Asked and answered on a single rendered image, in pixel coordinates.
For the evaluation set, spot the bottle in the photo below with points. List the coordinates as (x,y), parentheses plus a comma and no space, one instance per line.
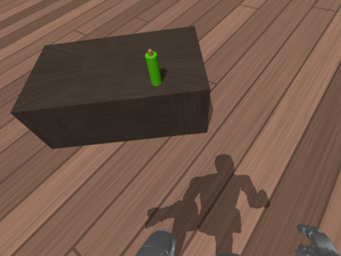
(153,67)

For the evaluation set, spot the right robot hand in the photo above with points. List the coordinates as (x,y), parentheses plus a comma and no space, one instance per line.
(321,242)

